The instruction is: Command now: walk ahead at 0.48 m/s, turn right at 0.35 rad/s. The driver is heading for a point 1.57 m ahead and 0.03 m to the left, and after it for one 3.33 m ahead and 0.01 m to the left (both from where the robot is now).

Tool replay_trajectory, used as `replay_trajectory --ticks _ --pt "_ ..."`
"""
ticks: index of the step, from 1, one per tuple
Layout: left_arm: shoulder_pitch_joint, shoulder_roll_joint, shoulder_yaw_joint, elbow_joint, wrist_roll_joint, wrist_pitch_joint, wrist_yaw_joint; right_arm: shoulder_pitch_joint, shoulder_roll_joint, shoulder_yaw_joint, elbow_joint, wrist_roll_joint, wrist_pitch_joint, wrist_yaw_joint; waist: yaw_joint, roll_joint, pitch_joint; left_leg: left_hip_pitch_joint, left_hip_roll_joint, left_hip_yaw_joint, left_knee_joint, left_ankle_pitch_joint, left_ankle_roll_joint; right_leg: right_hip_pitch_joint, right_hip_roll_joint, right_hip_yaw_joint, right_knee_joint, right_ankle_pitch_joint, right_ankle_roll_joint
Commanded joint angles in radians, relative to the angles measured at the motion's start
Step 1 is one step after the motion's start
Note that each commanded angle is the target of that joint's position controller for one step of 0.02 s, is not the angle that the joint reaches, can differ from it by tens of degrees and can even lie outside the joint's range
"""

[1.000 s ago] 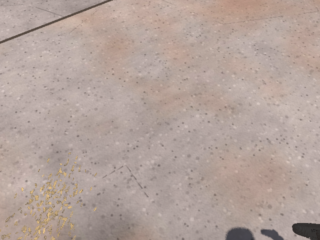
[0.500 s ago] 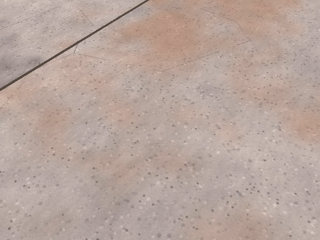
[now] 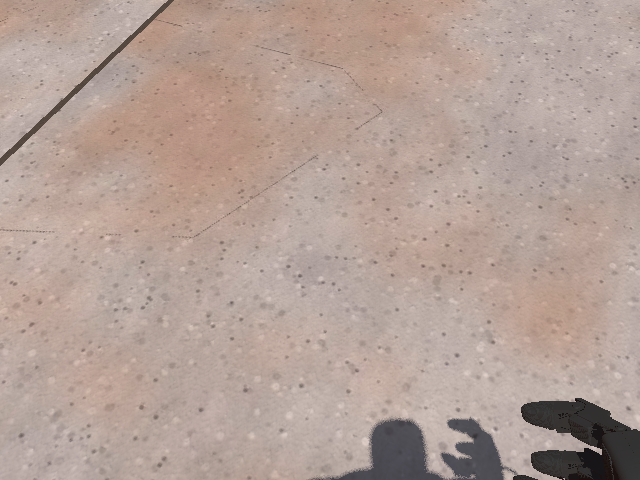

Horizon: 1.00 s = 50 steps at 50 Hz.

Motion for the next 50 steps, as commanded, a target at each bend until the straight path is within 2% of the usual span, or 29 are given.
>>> replay_trajectory --ticks 1,2,3,4,5,6,7,8,10,11,12,14,16,19,21,22,23,24,25,26,28,30,35,42,50 --pt "-0.026 0.183 0.041 -0.031 0.011 0.016 0.032 0.143 -0.181 -0.087 -0.032 0.033 -0.059 -0.025 -0.176 -0.118 -0.171 0.433 -0.085 0.035 -0.086 0.122 0.025 -0.069 -0.201 0.054 0.293 1.045 0.046" --pt "-0.11 0.159 0.032 -0.069 0.032 0.024 0.027 0.332 -0.196 -0.092 0.018 0.019 -0.055 -0.031 -0.272 -0.126 -0.274 0.668 0.01 -0.013 -0.05 0.272 0.053 -0.169 -0.168 0.034 0.529 0.936 0.086" --pt "0.011 0.018 -0.004 -0.077 0.067 0.024 0.018 0.417 -0.239 -0.087 0.049 -0.016 -0.051 -0.028 -0.2 0.189 -0.419 1.016 0.272 -0.264 0.123 0.797 0.185 -0.453 -0.007 -0.013 0.97 0.028 0.154" --pt "0.223 0.012 -0.02 -0.029 0.001 0.017 0.002 0.491 -0.194 -0.085 0.084 -0.02 -0.051 -0.001 -0.169 0.353 -0.64 1.247 0.444 -0.679 0.056 0.68 0.355 -0.658 0.06 0.093 1.242 -0.262 0.171" --pt "0.153 0.11 -0.002 -0.014 -0.017 0.028 0.001 0.395 -0.165 -0.091 0.039 -0.002 -0.037 -0.001 -0.197 0.178 -0.591 1.144 0.41 -0.63 -0.009 0.416 0.336 -0.691 -0.022 0.104 1.282 -0.183 0.178" --pt "-0.022 0.147 0.006 -0.071 -0.011 0.038 0.006 0.28 -0.119 -0.079 0.021 0.009 -0.026 -0.007 -0.192 0.059 -0.412 0.944 0.345 -0.475 -0.055 0.327 0.288 -0.706 -0.074 0.028 1.205 -0.111 0.18" --pt "-0.133 0.14 0.008 -0.097 0.003 0.046 0.012 0.21 -0.084 -0.059 0.029 0.018 -0.02 -0.008 -0.16 -0.049 -0.257 0.737 0.282 -0.364 -0.096 0.33 0.256 -0.703 -0.106 -0.025 1.138 -0.087 0.186" --pt "-0.149 0.117 0.008 -0.112 0.01 0.054 0.014 0.192 -0.084 -0.055 0.045 0.014 -0.021 -0.008 -0.122 -0.037 -0.188 0.599 0.246 -0.306 -0.128 0.354 0.244 -0.666 -0.135 -0.04 1.071 -0.059 0.183" --pt "-0.088 0.053 -0.002 -0.101 0.011 0.073 0.015 0.154 -0.071 -0.05 0.07 0.003 -0.019 0.002 -0.064 0.033 -0.144 0.432 0.18 -0.189 -0.187 0.358 0.228 -0.551 -0.171 -0.074 0.909 -0.039 0.186" --pt "-0.08 0.022 -0.011 -0.097 0.015 0.075 0.019 0.133 -0.071 -0.05 0.082 0.0 -0.021 0.006 -0.048 0.046 -0.142 0.379 0.161 -0.142 -0.199 0.394 0.229 -0.512 -0.181 -0.094 0.806 -0.028 0.192" --pt "-0.095 0.006 -0.017 -0.102 0.02 0.076 0.024 0.122 -0.086 -0.055 0.094 -0.001 -0.02 0.006 -0.046 0.058 -0.152 0.358 0.156 -0.109 -0.202 0.452 0.237 -0.481 -0.183 -0.114 0.711 -0.01 0.199" --pt "-0.134 0.0 -0.025 -0.108 0.031 0.077 0.028 0.119 -0.122 -0.067 0.115 0.004 -0.008 0.0 -0.055 0.077 -0.205 0.358 0.159 -0.076 -0.2 0.441 0.239 -0.41 -0.197 -0.127 0.566 0.099 0.204" --pt "-0.179 0.031 -0.019 -0.109 0.026 0.085 0.028 0.126 -0.142 -0.072 0.131 0.01 0.008 -0.007 -0.074 0.076 -0.221 0.356 0.166 -0.075 -0.217 0.242 0.23 -0.369 -0.201 -0.131 0.484 0.204 0.199" --pt "-0.262 0.059 -0.008 -0.125 0.03 0.097 0.027 0.122 -0.139 -0.068 0.148 0.011 0.033 -0.012 -0.095 0.076 -0.154 0.298 0.166 -0.111 -0.247 -0.239 0.206 -0.341 -0.203 -0.137 0.375 0.229 0.169" --pt "-0.281 0.052 -0.006 -0.124 0.042 0.094 0.026 0.121 -0.111 -0.057 0.158 0.018 0.046 -0.015 -0.09 0.071 -0.107 0.262 0.131 -0.12 -0.228 -0.485 0.157 -0.291 -0.192 -0.16 0.239 0.251 0.138" --pt "-0.289 0.059 -0.005 -0.13 0.051 0.091 0.028 0.154 -0.083 -0.047 0.174 0.015 0.048 -0.016 -0.092 0.049 -0.088 0.251 0.104 -0.116 -0.205 -0.551 0.114 -0.268 -0.216 -0.129 0.166 0.296 0.118" --pt "-0.294 0.095 0.0 -0.141 0.055 0.086 0.033 0.201 -0.065 -0.04 0.183 0.003 0.047 -0.016 -0.12 -0.019 -0.097 0.232 0.056 -0.087 -0.141 -0.591 0.069 -0.233 -0.286 -0.058 0.147 0.396 0.089" --pt "-0.33 0.145 0.014 -0.131 0.044 0.089 0.035 0.276 -0.066 -0.044 0.192 0.007 0.049 -0.016 -0.185 -0.148 -0.098 0.263 -0.015 -0.009 -0.127 -0.586 0.033 -0.304 -0.296 -0.034 0.142 0.245 0.053" --pt "-0.336 0.078 0.004 -0.127 0.041 0.085 0.027 0.229 -0.074 -0.044 0.197 0.003 0.054 -0.023 -0.151 -0.137 -0.087 0.363 -0.025 0.026 -0.092 -0.51 0.009 -0.41 -0.259 -0.05 0.105 0.067 0.066" --pt "-0.339 0.041 -0.007 -0.121 0.047 0.079 0.022 0.192 -0.083 -0.048 0.191 0.004 0.062 -0.028 -0.144 -0.119 -0.065 0.394 -0.021 0.025 -0.079 -0.471 0.006 -0.458 -0.24 -0.058 0.09 0.027 0.086" --pt "-0.347 0.042 -0.009 -0.114 0.044 0.063 0.017 0.191 -0.083 -0.05 0.2 0.002 0.074 -0.039 -0.146 -0.103 -0.059 0.409 -0.01 0.015 -0.069 -0.427 0.016 -0.456 -0.224 -0.077 0.11 0.129 0.109" --pt "-0.322 0.047 -0.006 -0.096 0.038 0.051 0.02 0.192 -0.083 -0.05 0.21 0.004 0.073 -0.04 -0.139 -0.078 -0.082 0.414 -0.002 0.007 -0.062 -0.38 0.023 -0.413 -0.219 -0.087 0.146 0.241 0.111" --pt "-0.293 0.049 -0.004 -0.057 0.032 0.048 0.024 0.17 -0.08 -0.053 0.238 0.015 0.073 -0.04 -0.123 -0.042 -0.114 0.43 0.003 0.006 -0.037 -0.275 0.019 -0.351 -0.209 -0.103 0.192 0.401 0.101" --pt "-0.29 0.042 -0.002 0.003 0.028 0.054 0.026 0.163 -0.08 -0.059 0.288 0.021 0.09 -0.05 -0.122 -0.021 -0.104 0.453 0.006 0.003 -0.031 -0.237 0.016 -0.337 -0.196 -0.118 0.194 0.44 0.097" --pt "-0.297 0.036 -0.001 0.075 0.028 0.061 0.032 0.159 -0.08 -0.063 0.341 0.022 0.098 -0.06 -0.12 -0.018 -0.081 0.459 0.009 0.002 -0.051 -0.252 0.016 -0.326 -0.183 -0.134 0.174 0.407 0.102"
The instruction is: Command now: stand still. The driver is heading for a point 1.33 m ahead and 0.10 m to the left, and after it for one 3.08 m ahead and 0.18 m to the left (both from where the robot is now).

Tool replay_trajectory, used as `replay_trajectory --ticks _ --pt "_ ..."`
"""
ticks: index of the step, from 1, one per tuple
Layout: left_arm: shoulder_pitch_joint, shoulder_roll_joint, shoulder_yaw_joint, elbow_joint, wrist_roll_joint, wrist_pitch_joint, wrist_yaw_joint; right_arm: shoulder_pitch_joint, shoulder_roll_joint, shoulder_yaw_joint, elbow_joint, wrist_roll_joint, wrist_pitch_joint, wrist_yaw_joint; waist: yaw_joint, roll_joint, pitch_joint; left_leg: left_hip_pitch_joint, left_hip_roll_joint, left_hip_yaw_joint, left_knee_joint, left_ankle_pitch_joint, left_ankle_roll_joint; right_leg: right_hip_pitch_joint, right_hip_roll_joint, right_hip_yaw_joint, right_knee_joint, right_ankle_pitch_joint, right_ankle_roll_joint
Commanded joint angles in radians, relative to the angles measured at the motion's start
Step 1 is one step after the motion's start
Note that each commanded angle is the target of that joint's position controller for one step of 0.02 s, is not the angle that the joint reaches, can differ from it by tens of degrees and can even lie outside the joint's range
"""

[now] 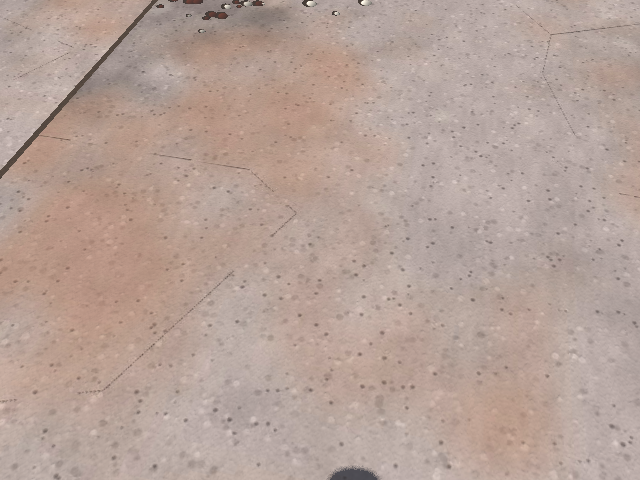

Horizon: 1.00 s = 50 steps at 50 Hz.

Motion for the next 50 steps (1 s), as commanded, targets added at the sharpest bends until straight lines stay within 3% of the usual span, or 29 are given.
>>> replay_trajectory --ticks 1,20,40,41,42,43,44,45,46,47,48,50 --pt "-0.004 0.109 0.023 -0.018 0.0 -0.007 0.005 0.007 -0.103 -0.021 -0.019 0.0 -0.007 -0.006 0.001 -0.002 -0.052 0.013 0.04 -0.042 -0.081 0.212 0.022 0.029 -0.04 0.035 -0.075 0.278 -0.038" --pt "0.02 0.09 0.014 0.118 0.0 -0.003 0.013 0.058 -0.073 -0.015 0.071 -0.001 -0.01 -0.014 0.006 0.005 -0.005 -0.001 0.033 -0.04 -0.134 0.112 0.02 0.014 -0.025 0.013 -0.126 0.157 -0.025" --pt "0.086 0.06 0.0 0.174 -0.003 -0.006 0.015 0.136 -0.039 -0.008 0.109 0.002 -0.013 -0.016 0.009 0.005 0.013 -0.008 0.028 -0.039 -0.144 0.109 0.022 -0.001 -0.021 0.004 -0.138 0.142 -0.022" --pt "0.121 0.052 -0.001 0.191 -0.007 -0.004 0.016 0.173 -0.041 -0.011 0.125 0.006 -0.01 -0.019 0.007 0.017 -0.037 0.013 0.012 -0.028 -0.148 -0.117 0.035 0.008 0.011 -0.032 -0.113 -0.066 -0.03" --pt "0.13 0.075 0.009 0.188 -0.018 -0.005 0.016 0.188 -0.079 -0.026 0.123 0.02 -0.007 -0.022 0.002 0.037 -0.002 -0.018 0.024 -0.06 -0.155 -0.393 0.065 -0.056 0.031 -0.048 -0.071 -0.326 -0.047" --pt "0.098 0.091 0.015 0.164 -0.019 -0.014 0.014 0.214 -0.106 -0.035 0.117 0.028 -0.013 -0.021 -0.015 0.055 0.062 -0.045 0.084 -0.149 -0.198 -0.585 0.105 -0.169 0.016 -0.032 -0.03 -0.451 -0.063" --pt "0.036 0.063 0.009 0.124 -0.025 -0.036 0.007 0.254 -0.131 -0.044 0.115 0.035 -0.03 -0.018 -0.043 0.115 0.104 -0.009 0.184 -0.294 -0.276 -0.657 0.159 -0.277 0.002 -0.041 0.049 -0.389 -0.062" --pt "-0.014 0.014 -0.003 0.091 -0.034 -0.06 -0.006 0.245 -0.161 -0.058 0.106 0.039 -0.049 -0.016 -0.04 0.21 0.117 0.007 0.316 -0.461 -0.383 -0.619 0.215 -0.306 -0.004 -0.098 0.198 -0.152 -0.049" --pt "-0.05 0.038 0.005 0.076 -0.029 -0.076 -0.015 0.241 -0.157 -0.063 0.098 0.03 -0.063 -0.015 -0.044 0.19 0.121 -0.009 0.385 -0.543 -0.429 -0.534 0.246 -0.342 -0.055 -0.054 0.32 -0.115 -0.057" --pt "-0.061 0.048 0.011 0.06 -0.03 -0.088 -0.022 0.21 -0.132 -0.058 0.074 0.017 -0.078 -0.012 -0.027 0.153 0.107 -0.002 0.398 -0.549 -0.429 -0.462 0.24 -0.387 -0.085 -0.02 0.42 -0.145 -0.068" --pt "-0.036 0.04 0.011 0.056 -0.034 -0.097 -0.026 0.155 -0.114 -0.052 0.043 0.021 -0.09 -0.006 0.005 0.134 0.081 0.007 0.374 -0.497 -0.415 -0.406 0.213 -0.398 -0.109 -0.004 0.425 -0.144 -0.077" --pt "0.017 0.039 0.013 0.065 -0.039 -0.113 -0.025 0.093 -0.131 -0.056 0.007 0.049 -0.093 -0.002 0.041 0.141 0.041 -0.063 0.272 -0.306 -0.413 -0.294 0.145 -0.215 -0.092 -0.056 0.191 -0.123 -0.081"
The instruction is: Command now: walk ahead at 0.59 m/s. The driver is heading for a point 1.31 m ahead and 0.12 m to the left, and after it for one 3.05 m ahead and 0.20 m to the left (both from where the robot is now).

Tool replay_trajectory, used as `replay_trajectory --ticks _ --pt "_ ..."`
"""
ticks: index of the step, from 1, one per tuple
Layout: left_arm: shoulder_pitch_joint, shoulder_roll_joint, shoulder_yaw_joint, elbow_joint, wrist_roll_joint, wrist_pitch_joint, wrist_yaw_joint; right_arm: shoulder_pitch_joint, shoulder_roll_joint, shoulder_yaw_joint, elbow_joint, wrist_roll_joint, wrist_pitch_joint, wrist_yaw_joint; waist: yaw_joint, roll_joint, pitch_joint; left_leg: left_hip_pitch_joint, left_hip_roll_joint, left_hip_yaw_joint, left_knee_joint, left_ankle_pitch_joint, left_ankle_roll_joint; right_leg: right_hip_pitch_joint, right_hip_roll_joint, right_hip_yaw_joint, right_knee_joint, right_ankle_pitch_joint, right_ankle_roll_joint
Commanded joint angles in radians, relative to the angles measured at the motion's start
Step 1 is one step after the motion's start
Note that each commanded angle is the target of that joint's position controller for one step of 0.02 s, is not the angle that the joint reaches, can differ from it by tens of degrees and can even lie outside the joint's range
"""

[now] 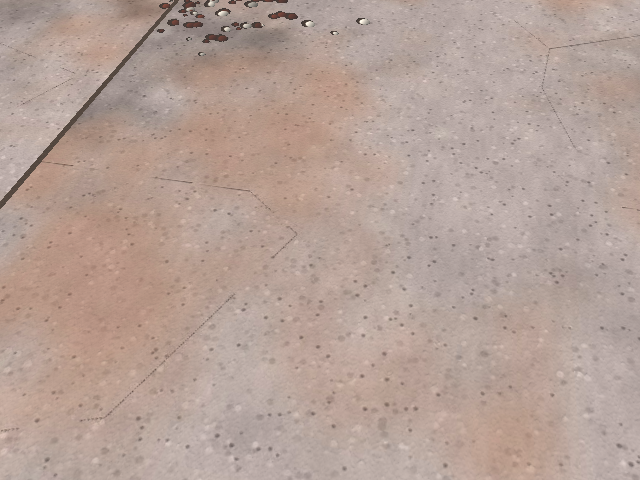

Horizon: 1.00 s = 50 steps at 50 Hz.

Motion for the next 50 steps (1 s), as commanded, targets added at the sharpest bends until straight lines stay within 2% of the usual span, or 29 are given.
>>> replay_trajectory --ticks 1,2,3,4,5,6,7,8,9,11,13,17,21,24,25,26,27,28,29,30,31,33,38,40,42,45,47,49,50 --pt "-0.035 0.056 0.015 -0.062 -0.004 -0.047 -0.003 -0.117 -0.173 -0.031 -0.098 0.022 -0.027 0.004 0.06 0.117 0.104 -0.15 0.193 -0.213 -0.286 -0.291 0.129 0.051 -0.016 -0.034 -0.194 0.034 -0.001" --pt "0.053 0.041 0.015 -0.056 0.072 -0.017 -0.033 -0.096 -0.18 -0.043 -0.07 -0.066 -0.003 0.02 0.094 0.09 0.079 -0.19 0.127 -0.14 -0.221 -0.384 0.156 0.191 0.071 -0.139 -0.3 0.025 0.013" --pt "0.146 0.028 0.021 -0.024 0.069 -0.001 -0.034 -0.126 -0.17 -0.048 -0.081 -0.076 0.011 0.022 0.138 0.036 0.104 -0.292 0.094 -0.097 -0.125 -0.418 0.16 0.333 0.104 -0.2 -0.366 0.131 0.03" --pt "0.257 0.044 0.029 0.009 0.065 -0.002 -0.025 -0.147 -0.138 -0.043 -0.097 -0.074 0.011 0.024 0.174 -0.061 0.085 -0.436 0.05 -0.049 0.068 -0.356 0.151 0.518 0.08 -0.14 -0.385 0.094 0.031" --pt "0.416 0.114 0.043 0.033 0.087 -0.014 -0.013 -0.236 -0.048 -0.019 -0.15 -0.076 -0.001 0.031 0.25 -0.311 0.04 -0.615 -0.039 0.042 0.506 -0.275 0.115 0.629 -0.175 0.231 -0.529 -0.183 -0.004" --pt "0.384 0.168 0.037 0.012 0.099 -0.017 -0.007 -0.288 0.024 -0.001 -0.217 -0.07 -0.018 0.042 0.194 -0.327 0.072 -0.82 -0.094 -0.071 0.711 -0.201 0.122 0.563 -0.348 0.679 -0.698 -0.464 -0.087" --pt "0.287 0.197 0.044 -0.009 0.09 -0.014 -0.002 -0.296 0.002 0.0 -0.249 -0.07 -0.025 0.057 0.125 -0.236 0.121 -0.894 0.007 -0.13 0.805 -0.083 0.13 0.484 -0.427 0.785 -0.732 -0.561 -0.159" --pt "0.184 0.166 0.039 -0.048 0.075 -0.024 -0.007 -0.307 -0.051 -0.009 -0.25 -0.068 -0.029 0.072 0.078 -0.11 0.138 -0.881 0.067 -0.106 0.814 0.034 0.113 0.442 -0.389 0.672 -0.707 -0.45 -0.149" --pt "0.15 0.153 0.035 -0.064 0.064 -0.034 -0.013 -0.272 -0.07 -0.014 -0.232 -0.076 -0.03 0.082 0.052 -0.07 0.108 -0.805 0.087 -0.087 0.777 0.077 0.087 0.402 -0.323 0.538 -0.708 -0.333 -0.128" --pt "0.161 0.104 0.021 -0.063 0.059 -0.052 -0.01 -0.25 -0.077 -0.018 -0.22 -0.086 -0.01 0.099 0.034 -0.096 0.105 -0.719 0.094 -0.04 0.749 0.116 0.044 0.348 -0.234 0.38 -0.757 -0.185 -0.107" --pt "0.23 0.085 0.016 -0.037 0.057 -0.061 -0.009 -0.311 -0.06 -0.012 -0.247 -0.075 0.011 0.103 0.044 -0.103 0.156 -0.75 0.089 -0.003 0.709 0.157 0.025 0.349 -0.196 0.29 -0.783 -0.054 -0.115" --pt "0.272 0.088 0.015 -0.038 0.05 -0.069 -0.01 -0.485 -0.045 0.004 -0.325 -0.059 0.018 0.104 0.063 -0.095 0.202 -0.667 0.063 0.057 0.435 0.236 0.017 0.333 -0.161 0.15 -0.837 0.192 -0.122" --pt "0.295 0.115 0.019 -0.026 0.044 -0.072 -0.006 -0.56 -0.047 0.014 -0.37 -0.053 0.018 0.098 0.064 -0.109 0.215 -0.525 0.028 0.121 0.235 0.249 0.081 0.434 -0.196 0.052 -0.872 0.534 -0.117" --pt "0.293 0.17 0.028 -0.016 0.054 -0.061 -0.002 -0.422 -0.094 -0.004 -0.347 -0.056 0.012 0.071 -0.021 -0.18 0.083 -0.268 -0.083 0.17 0.206 0.122 0.148 0.528 -0.216 -0.021 -0.577 1.277 -0.09" --pt "0.278 0.202 0.038 -0.016 0.064 -0.048 0.005 -0.233 -0.132 -0.022 -0.296 -0.054 0.008 0.058 -0.108 -0.206 -0.013 -0.081 -0.114 0.158 0.208 0.061 0.166 0.505 -0.224 -0.031 -0.361 1.379 -0.079" --pt "0.238 0.216 0.045 -0.026 0.064 -0.037 0.009 0.0 -0.17 -0.044 -0.222 -0.056 0.005 0.044 -0.218 -0.179 -0.118 0.189 -0.102 0.134 0.149 0.063 0.181 0.382 -0.186 -0.05 -0.074 1.269 -0.066" --pt "0.274 0.12 0.025 -0.055 0.049 -0.034 -0.006 0.133 -0.26 -0.07 -0.191 -0.086 -0.003 0.031 -0.212 -0.036 -0.236 0.502 0.113 -0.134 0.128 -0.282 0.211 0.056 -0.095 -0.042 0.302 0.811 -0.058" --pt "0.307 0.021 0.008 -0.091 0.021 -0.058 -0.027 0.135 -0.301 -0.082 -0.175 -0.084 -0.005 0.046 -0.116 0.229 -0.344 0.611 0.335 -0.743 -0.123 -0.68 0.259 -0.231 0.083 0.077 0.61 0.01 -0.043" --pt "0.209 0.104 0.027 -0.123 0.02 -0.068 -0.025 0.027 -0.263 -0.076 -0.181 -0.072 -0.006 0.059 -0.096 0.143 -0.22 0.515 0.309 -0.806 -0.233 -0.648 0.245 -0.357 0.04 0.169 0.68 0.077 -0.08" --pt "0.115 0.12 0.031 -0.148 0.022 -0.07 -0.022 -0.04 -0.187 -0.059 -0.179 -0.069 -0.017 0.058 -0.071 0.025 -0.071 0.364 0.295 -0.62 -0.207 -0.46 0.24 -0.39 -0.02 0.133 0.67 0.167 -0.081" --pt "0.089 0.1 0.025 -0.154 0.032 -0.07 -0.025 -0.065 -0.128 -0.045 -0.17 -0.069 -0.028 0.059 -0.038 -0.058 -0.002 0.209 0.26 -0.496 -0.222 -0.301 0.223 -0.343 -0.06 0.126 0.601 0.207 -0.082" --pt "0.115 0.042 0.012 -0.162 0.069 -0.038 -0.044 -0.083 -0.068 -0.02 -0.138 -0.063 -0.043 0.05 0.051 -0.019 0.041 0.014 0.189 -0.339 -0.257 -0.226 0.184 -0.242 -0.101 0.133 0.512 0.215 -0.059" --pt "-0.127 0.055 -0.006 -0.273 0.079 0.001 -0.068 0.025 -0.089 -0.01 -0.112 -0.04 -0.071 0.047 0.037 -0.017 0.197 -0.072 0.113 -0.154 -0.388 -0.026 0.189 -0.41 -0.144 0.04 0.288 0.357 0.002" --pt "-0.228 0.061 -0.013 -0.306 0.07 -0.004 -0.072 0.066 -0.073 -0.002 -0.111 -0.03 -0.077 0.053 0.009 -0.044 0.214 -0.07 0.051 -0.055 -0.405 0.161 0.169 -0.357 -0.112 -0.02 0.088 0.478 0.008" --pt "-0.319 0.046 -0.03 -0.346 0.056 -0.012 -0.081 0.111 -0.097 -0.002 -0.103 -0.02 -0.089 0.046 -0.012 -0.018 0.234 -0.082 0.083 -0.039 -0.466 0.357 0.16 -0.222 -0.089 -0.062 -0.108 0.588 -0.005" --pt "-0.365 0.069 -0.029 -0.364 0.048 -0.014 -0.073 0.166 -0.139 -0.001 -0.083 -0.021 -0.088 0.035 -0.024 -0.015 0.203 0.174 0.108 0.017 -0.44 0.76 0.133 -0.188 -0.016 -0.109 -0.262 0.618 -0.045" --pt "-0.304 0.106 -0.017 -0.357 0.054 -0.015 -0.057 0.167 -0.193 -0.009 -0.08 -0.039 -0.074 0.023 0.019 0.054 0.107 0.339 0.138 0.035 -0.274 1.178 0.114 -0.112 0.065 -0.128 -0.28 0.485 -0.07" --pt "-0.019 0.181 0.017 -0.283 0.051 -0.014 -0.032 0.137 -0.235 -0.022 -0.076 -0.069 -0.043 0.003 0.162 0.11 -0.062 0.361 0.169 0.039 0.097 1.319 0.109 0.162 0.112 -0.092 -0.272 0.328 -0.105" --pt "0.188 0.219 0.038 -0.22 0.058 -0.01 -0.015 0.094 -0.235 -0.025 -0.086 -0.072 -0.031 -0.001 0.264 0.096 -0.143 0.251 0.144 0.058 0.384 1.174 0.109 0.378 0.074 -0.063 -0.311 0.291 -0.126"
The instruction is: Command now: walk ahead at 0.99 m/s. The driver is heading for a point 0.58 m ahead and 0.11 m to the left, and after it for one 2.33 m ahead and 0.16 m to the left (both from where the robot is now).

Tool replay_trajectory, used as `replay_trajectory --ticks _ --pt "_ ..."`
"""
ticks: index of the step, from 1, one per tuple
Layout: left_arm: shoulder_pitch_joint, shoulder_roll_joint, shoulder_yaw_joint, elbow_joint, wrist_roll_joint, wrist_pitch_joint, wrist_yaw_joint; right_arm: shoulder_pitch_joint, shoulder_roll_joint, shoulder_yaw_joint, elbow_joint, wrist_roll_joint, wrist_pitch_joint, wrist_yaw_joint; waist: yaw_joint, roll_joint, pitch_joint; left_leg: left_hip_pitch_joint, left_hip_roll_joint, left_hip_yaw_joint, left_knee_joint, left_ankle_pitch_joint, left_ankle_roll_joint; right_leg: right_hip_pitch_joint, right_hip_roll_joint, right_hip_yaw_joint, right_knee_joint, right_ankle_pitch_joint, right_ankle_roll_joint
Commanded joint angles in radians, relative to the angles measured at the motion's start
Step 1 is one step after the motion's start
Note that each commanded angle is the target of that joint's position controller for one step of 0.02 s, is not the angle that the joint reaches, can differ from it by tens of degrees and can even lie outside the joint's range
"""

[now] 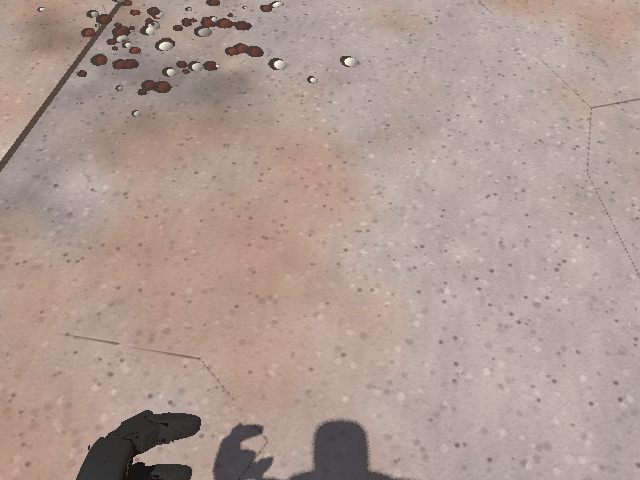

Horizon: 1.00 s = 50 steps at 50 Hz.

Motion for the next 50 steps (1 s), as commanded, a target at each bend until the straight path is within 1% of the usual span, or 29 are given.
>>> replay_trajectory --ticks 1,2,3,5,7,12,15,19,21,22,23,24,25,26,27,28,29,32,35,37,40,42,44,45,46,47,48,49,50 --pt "0.652 0.294 0.108 0.121 0.023 0.009 0.052 -0.08 -0.16 -0.035 -0.089 -0.022 0.009 -0.013 0.336 0.01 -0.333 -0.477 0.144 0.003 0.986 0.795 0.077 0.82 -0.187 0.261 0.076 -0.381 -0.063" --pt "0.579 0.328 0.122 0.119 0.035 0.009 0.036 0.064 -0.033 -0.01 -0.129 0.054 -0.014 0.018 0.165 -0.332 -0.45 -0.896 -0.046 -0.112 1.332 -0.011 0.037 1.051 -0.418 0.917 -0.155 -0.63 -0.207" --pt "0.476 0.248 0.119 0.107 0.02 0.009 0.019 -0.053 -0.134 -0.024 -0.143 0.047 -0.019 0.006 0.18 -0.134 -0.335 -1.021 0.038 -0.166 1.341 0.077 0.075 0.97 -0.363 0.901 -0.242 -0.652 -0.18" --pt "0.399 0.124 0.09 0.135 0.02 -0.012 0.014 -0.205 -0.121 -0.02 -0.182 0.031 -0.021 0.009 0.13 0.067 -0.099 -1.003 0.117 -0.153 1.209 0.187 0.075 0.649 -0.298 0.601 -0.278 -0.386 -0.13" --pt "0.394 0.08 0.069 0.169 0.014 -0.027 0.026 -0.192 -0.067 -0.006 -0.198 -0.006 0.011 0.033 0.047 0.025 -0.044 -0.909 0.157 -0.162 1.12 0.195 0.053 0.446 -0.224 0.447 -0.324 -0.34 -0.078" --pt "0.437 0.113 0.069 0.186 -0.006 -0.072 0.015 -0.392 -0.071 0.007 -0.281 0.001 0.049 0.061 0.053 -0.003 0.102 -1.004 0.171 -0.099 0.858 0.386 0.02 0.319 -0.145 0.125 -0.455 -0.046 0.01" --pt "0.478 0.109 0.058 0.192 -0.02 -0.087 0.016 -0.516 -0.068 0.02 -0.323 0.013 0.038 0.075 0.085 0.008 0.115 -0.898 0.129 0.033 0.596 0.588 0.042 0.332 -0.105 -0.027 -0.489 0.258 0.066" --pt "0.543 0.177 0.059 0.198 -0.014 -0.077 0.053 -0.54 -0.101 0.018 -0.322 0.008 0.03 0.078 0.08 -0.062 0.047 -0.843 0.022 0.139 0.43 0.624 0.098 0.644 -0.16 -0.106 -0.388 0.863 0.126" --pt "0.521 0.232 0.073 0.175 -0.001 -0.04 0.086 -0.363 -0.149 0.002 -0.274 -0.005 0.026 0.071 -0.014 -0.096 -0.063 -0.679 -0.074 0.171 0.381 0.533 0.107 0.72 -0.174 -0.121 -0.051 1.145 0.154" --pt "0.484 0.251 0.08 0.157 0.004 -0.024 0.094 -0.164 -0.186 -0.017 -0.215 -0.008 0.023 0.066 -0.097 -0.1 -0.161 -0.477 -0.1 0.141 0.368 0.525 0.126 0.666 -0.189 -0.104 0.213 1.138 0.158" --pt "0.427 0.262 0.087 0.139 -0.002 -0.017 0.092 0.009 -0.212 -0.037 -0.167 -0.013 0.023 0.05 -0.179 -0.102 -0.214 -0.301 -0.045 0.044 0.294 0.587 0.166 0.552 -0.181 -0.092 0.517 0.923 0.162" --pt "0.379 0.208 0.088 0.112 0.001 -0.026 0.071 -0.016 -0.253 -0.066 -0.174 0.019 0.038 0.024 -0.135 0.109 -0.207 -0.118 0.081 -0.133 0.334 0.861 0.174 0.271 0.016 -0.075 0.882 -0.155 0.174" --pt "0.52 0.118 0.059 0.023 -0.05 -0.033 0.066 -0.043 -0.391 -0.096 -0.186 -0.026 0.046 0.034 -0.007 0.266 -0.415 0.272 0.372 -0.585 0.404 1.456 0.454 -0.152 0.088 0.088 1.3 -0.585 0.235" --pt "0.425 0.158 0.044 -0.035 -0.029 -0.078 0.052 -0.124 -0.34 -0.097 -0.285 0.004 0.036 0.042 -0.066 0.071 -0.619 0.316 0.375 -0.793 0.258 0.954 0.476 -0.178 0.066 0.354 1.301 -0.556 0.219" --pt "0.346 0.173 0.053 -0.076 -0.05 -0.087 0.048 -0.22 -0.3 -0.094 -0.308 0.024 0.026 0.046 -0.002 -0.045 -0.402 0.109 0.323 -0.723 0.165 0.741 0.422 -0.217 0.028 0.338 1.154 -0.502 0.18" --pt "0.332 0.177 0.06 -0.064 -0.046 -0.077 0.054 -0.32 -0.232 -0.076 -0.321 0.047 0.02 0.046 0.079 -0.175 -0.239 -0.128 0.281 -0.62 0.11 0.683 0.361 -0.182 -0.027 0.294 1.049 -0.459 0.175" --pt "0.346 0.19 0.069 -0.053 -0.036 -0.059 0.059 -0.372 -0.193 -0.061 -0.344 0.053 0.017 0.046 0.117 -0.197 -0.142 -0.329 0.266 -0.557 0.094 0.774 0.33 -0.117 -0.052 0.268 0.978 -0.433 0.186" --pt "0.331 0.164 0.072 -0.09 -0.011 -0.023 0.069 -0.366 -0.184 -0.054 -0.342 0.047 0.02 0.025 0.141 -0.087 -0.038 -0.691 0.12 -0.317 0.089 1.028 0.234 0.068 -0.091 0.179 0.672 -0.359 0.21" --pt "0.279 0.096 0.05 -0.114 -0.012 -0.016 0.076 -0.298 -0.206 -0.064 -0.326 0.044 0.047 -0.013 0.096 0.015 -0.144 -0.632 0.037 -0.186 0.155 1.148 0.14 0.112 -0.035 0.123 0.385 -0.122 0.219" --pt "0.219 0.09 0.043 -0.108 -0.02 -0.018 0.061 -0.246 -0.162 -0.049 -0.307 0.048 0.066 -0.034 0.035 0.041 -0.188 -0.521 0.046 -0.153 0.17 1.037 0.073 0.11 -0.023 0.108 0.215 0.091 0.21" --pt "0.117 0.122 0.047 -0.141 -0.029 -0.026 0.027 -0.226 -0.164 -0.044 -0.294 0.023 0.072 -0.051 -0.014 0.081 -0.141 -0.446 0.106 -0.162 0.188 0.891 0.025 0.074 -0.023 0.124 0.101 0.196 0.169" --pt "0.114 0.177 0.068 -0.165 -0.031 -0.033 0.008 -0.26 -0.195 -0.055 -0.305 0.01 0.078 -0.061 0.006 0.102 -0.117 -0.394 0.15 -0.172 0.252 0.926 0.012 0.023 -0.011 0.124 0.09 0.07 0.134" --pt "0.251 0.21 0.089 -0.143 -0.029 -0.042 -0.006 -0.314 -0.204 -0.06 -0.335 0.011 0.093 -0.072 0.073 0.102 -0.149 -0.372 0.164 -0.162 0.42 1.106 0.001 0.076 0.021 0.095 0.072 -0.037 0.094" --pt "0.426 0.219 0.1 -0.101 -0.027 -0.049 -0.007 -0.392 -0.21 -0.062 -0.368 0.013 0.099 -0.077 0.169 0.085 -0.196 -0.446 0.131 -0.129 0.607 1.14 -0.031 0.236 0.015 0.122 -0.013 0.057 0.048" --pt "0.541 0.257 0.112 -0.087 -0.022 -0.051 0.002 -0.43 -0.194 -0.055 -0.409 -0.003 0.098 -0.075 0.223 -0.039 -0.268 -0.621 0.002 -0.06 0.932 0.658 -0.067 0.462 -0.11 0.332 -0.072 0.388 -0.031" --pt "0.463 0.306 0.112 -0.126 0.019 -0.029 0.015 -0.297 -0.117 -0.039 -0.435 -0.019 0.101 -0.048 0.089 -0.324 -0.306 -0.989 -0.188 -0.121 1.249 -0.233 -0.155 0.72 -0.334 0.822 -0.089 0.611 -0.256" --pt "0.348 0.289 0.117 -0.183 0.018 -0.005 0.033 -0.189 -0.176 -0.037 -0.411 0.004 0.088 -0.014 0.061 -0.239 -0.411 -1.039 -0.102 -0.288 1.33 -0.159 -0.11 0.721 -0.375 0.94 -0.157 0.25 -0.266" --pt "0.295 0.224 0.104 -0.223 0.002 0.017 0.052 -0.295 -0.213 -0.043 -0.418 0.02 0.092 -0.003 0.089 -0.096 -0.304 -1.05 -0.071 -0.269 1.345 -0.086 -0.098 0.596 -0.316 0.837 -0.161 0.046 -0.209" --pt "0.267 0.203 0.093 -0.232 -0.017 0.038 0.058 -0.355 -0.189 -0.04 -0.43 0.009 0.101 -0.001 0.072 0.051 -0.195 -1.041 -0.045 -0.238 1.258 -0.025 -0.087 0.435 -0.241 0.737 -0.199 -0.08 -0.147"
